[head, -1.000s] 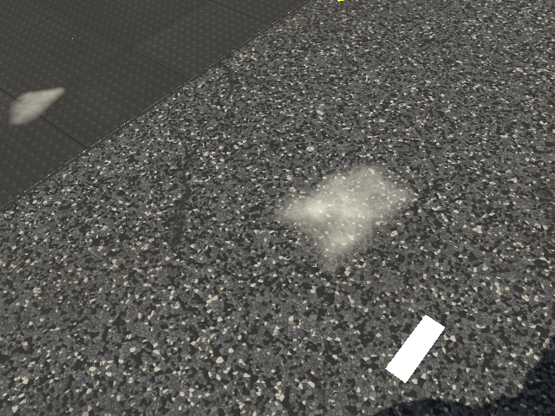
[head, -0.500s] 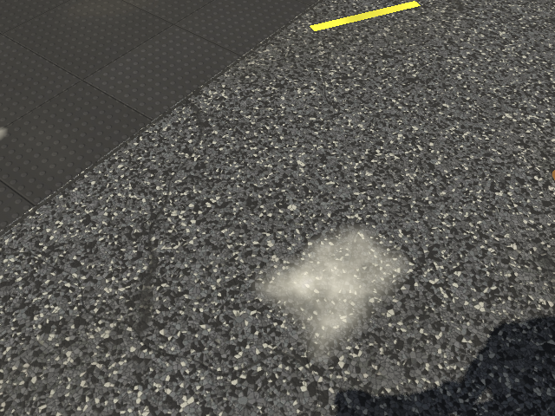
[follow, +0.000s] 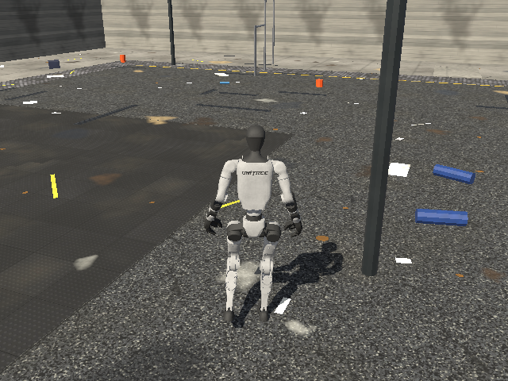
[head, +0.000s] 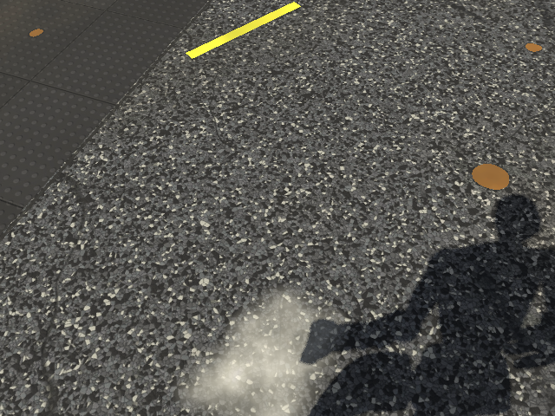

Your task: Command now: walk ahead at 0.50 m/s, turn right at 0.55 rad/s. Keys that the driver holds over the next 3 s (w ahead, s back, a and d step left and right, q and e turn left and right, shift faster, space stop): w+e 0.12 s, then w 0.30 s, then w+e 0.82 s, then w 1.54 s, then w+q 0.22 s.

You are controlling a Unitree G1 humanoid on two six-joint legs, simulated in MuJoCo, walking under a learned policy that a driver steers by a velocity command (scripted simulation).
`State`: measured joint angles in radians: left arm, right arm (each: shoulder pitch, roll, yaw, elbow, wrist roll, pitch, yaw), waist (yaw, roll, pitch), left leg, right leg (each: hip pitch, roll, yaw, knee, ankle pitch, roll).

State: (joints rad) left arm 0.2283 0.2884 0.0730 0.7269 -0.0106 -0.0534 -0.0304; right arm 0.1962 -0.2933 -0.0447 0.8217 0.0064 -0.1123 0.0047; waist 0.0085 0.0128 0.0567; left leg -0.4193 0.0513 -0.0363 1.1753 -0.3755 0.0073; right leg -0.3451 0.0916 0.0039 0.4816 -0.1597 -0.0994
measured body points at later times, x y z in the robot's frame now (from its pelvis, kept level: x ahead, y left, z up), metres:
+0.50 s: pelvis +0.29 +0.05 +0.00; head +0.31 +0.05 +0.45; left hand +0.42 +0.31 -0.12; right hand +0.37 -0.24 -0.10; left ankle +0.35 +0.14 -0.73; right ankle +0.19 -0.07 -0.65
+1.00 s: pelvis +0.55 -0.07 -0.01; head +0.58 -0.10 +0.44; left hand +0.81 +0.10 -0.09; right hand +0.50 -0.36 -0.13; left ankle +0.47 +0.11 -0.63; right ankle +0.58 -0.16 -0.73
